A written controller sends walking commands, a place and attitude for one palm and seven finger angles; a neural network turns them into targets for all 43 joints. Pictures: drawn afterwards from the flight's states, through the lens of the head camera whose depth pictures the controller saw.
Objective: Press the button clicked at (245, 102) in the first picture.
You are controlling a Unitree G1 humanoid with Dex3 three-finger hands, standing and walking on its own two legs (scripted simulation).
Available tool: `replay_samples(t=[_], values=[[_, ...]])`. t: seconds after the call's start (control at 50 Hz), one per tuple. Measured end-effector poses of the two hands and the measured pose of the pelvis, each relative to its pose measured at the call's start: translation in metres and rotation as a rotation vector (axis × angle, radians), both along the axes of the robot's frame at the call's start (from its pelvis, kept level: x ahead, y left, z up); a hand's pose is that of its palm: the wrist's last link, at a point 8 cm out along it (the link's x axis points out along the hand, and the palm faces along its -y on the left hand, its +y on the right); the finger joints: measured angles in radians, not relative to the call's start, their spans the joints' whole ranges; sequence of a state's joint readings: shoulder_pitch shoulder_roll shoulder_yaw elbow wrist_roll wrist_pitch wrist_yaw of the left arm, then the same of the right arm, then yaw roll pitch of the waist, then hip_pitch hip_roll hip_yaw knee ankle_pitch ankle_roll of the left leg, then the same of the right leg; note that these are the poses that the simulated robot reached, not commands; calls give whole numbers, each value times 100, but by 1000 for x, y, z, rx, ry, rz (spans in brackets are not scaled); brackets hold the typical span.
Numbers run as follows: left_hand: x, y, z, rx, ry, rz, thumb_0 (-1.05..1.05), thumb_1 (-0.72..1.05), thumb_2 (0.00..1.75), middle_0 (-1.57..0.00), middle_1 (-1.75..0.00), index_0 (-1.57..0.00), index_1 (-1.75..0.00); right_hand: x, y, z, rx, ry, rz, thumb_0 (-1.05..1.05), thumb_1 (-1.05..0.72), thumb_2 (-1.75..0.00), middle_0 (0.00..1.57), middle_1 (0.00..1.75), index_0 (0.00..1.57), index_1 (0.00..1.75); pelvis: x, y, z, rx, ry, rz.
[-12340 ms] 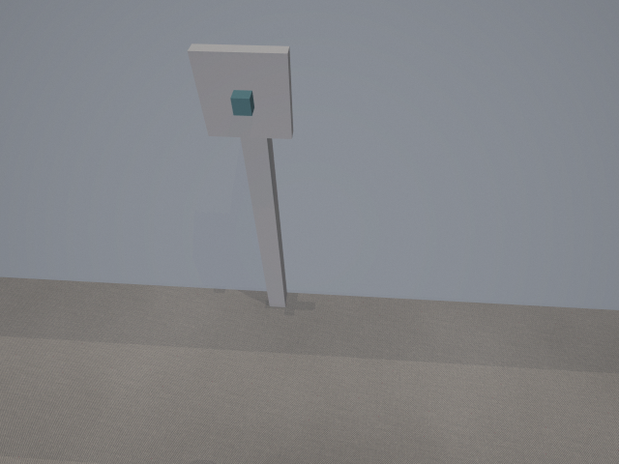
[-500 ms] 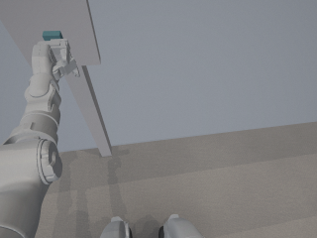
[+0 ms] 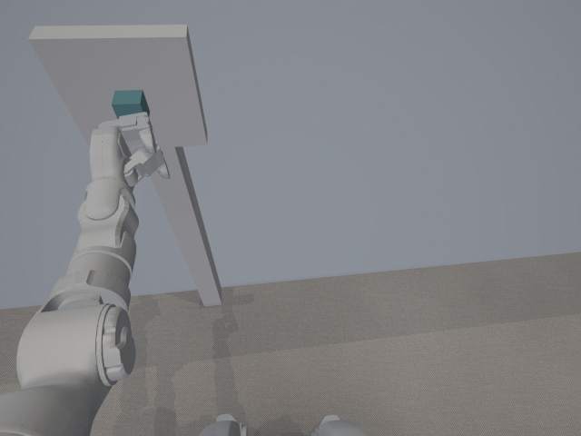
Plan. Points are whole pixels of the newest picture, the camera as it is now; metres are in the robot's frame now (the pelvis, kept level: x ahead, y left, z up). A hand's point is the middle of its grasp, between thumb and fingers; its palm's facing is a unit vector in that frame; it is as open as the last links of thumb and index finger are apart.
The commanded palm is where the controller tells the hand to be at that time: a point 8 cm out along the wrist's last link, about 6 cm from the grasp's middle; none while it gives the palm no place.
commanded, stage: pull the fist back off the button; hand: left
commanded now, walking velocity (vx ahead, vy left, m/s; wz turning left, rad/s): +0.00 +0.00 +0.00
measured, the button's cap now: (131, 106) +0.54 +0.20 +0.14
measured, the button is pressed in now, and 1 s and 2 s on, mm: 0 0 0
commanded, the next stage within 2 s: draw the hand back to the body in 0.50 s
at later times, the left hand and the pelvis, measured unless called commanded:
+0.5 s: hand (145, 200) +0.40 +0.17 +0.11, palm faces +0.08 -1.00 +0.00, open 3.1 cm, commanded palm +0.38 +0.21 +0.11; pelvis +0.03 -0.01 +0.01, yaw +2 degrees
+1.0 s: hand (107, 228) +0.34 +0.19 +0.14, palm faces +0.11 -0.99 -0.01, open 3.1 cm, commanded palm +0.30 +0.23 +0.15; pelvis +0.02 -0.02 +0.03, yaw +1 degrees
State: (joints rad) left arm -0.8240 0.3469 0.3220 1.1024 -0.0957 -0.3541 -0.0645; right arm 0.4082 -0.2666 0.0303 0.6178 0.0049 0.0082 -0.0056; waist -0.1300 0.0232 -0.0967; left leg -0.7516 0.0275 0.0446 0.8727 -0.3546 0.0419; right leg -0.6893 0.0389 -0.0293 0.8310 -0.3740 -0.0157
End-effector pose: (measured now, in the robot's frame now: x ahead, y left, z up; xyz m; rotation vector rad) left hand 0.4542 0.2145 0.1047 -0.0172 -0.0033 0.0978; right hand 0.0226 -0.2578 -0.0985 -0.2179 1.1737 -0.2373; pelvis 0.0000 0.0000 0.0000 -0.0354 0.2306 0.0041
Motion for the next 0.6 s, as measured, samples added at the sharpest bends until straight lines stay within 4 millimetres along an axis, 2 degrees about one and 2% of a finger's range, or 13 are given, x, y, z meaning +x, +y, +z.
replay_samples(t=[0.14, 0.28, 0.42, 0.5, 0.6], values=[[-18, 11, -2, 22, -27, 4, 2, 90, 90, -130, -150, -133, -150, 37, -2, 4, 17, -50, 14, 1, -90, -89, 21, 30, 21, 30, 16, -3, 5, 4, -16, -1], [-41, 5, -4, 2, -18, -26, 2, 90, 90, -130, -150, -131, -150, 83, -3, 9, 32, -128, 53, 1, -90, -89, 21, 30, 21, 30, 30, -6, 10, 8, -47, 11], [-68, 4, -3, 11, -30, -14, 2, 90, 90, -130, -150, -130, -150, 127, 0, 20, 43, -243, 98, 1, -90, -89, 20, 30, 20, 30, 35, -12, 13, 17, -72, 14], [-81, 5, 1, 17, -41, -12, 2, 90, 90, -130, -150, -130, -150, 143, 3, 23, 48, -282, 131, 1, -90, -89, 20, 30, 20, 30, 34, -15, 14, 19, -88, 26], [-84, 7, 0, 20, -11, -8, 2, 90, 90, -130, -150, -130, -150, 151, 4, 24, 45, -296, 159, 1, -90, -89, 20, 30, 20, 30, 28, -19, 14, 20, -97, 44]])
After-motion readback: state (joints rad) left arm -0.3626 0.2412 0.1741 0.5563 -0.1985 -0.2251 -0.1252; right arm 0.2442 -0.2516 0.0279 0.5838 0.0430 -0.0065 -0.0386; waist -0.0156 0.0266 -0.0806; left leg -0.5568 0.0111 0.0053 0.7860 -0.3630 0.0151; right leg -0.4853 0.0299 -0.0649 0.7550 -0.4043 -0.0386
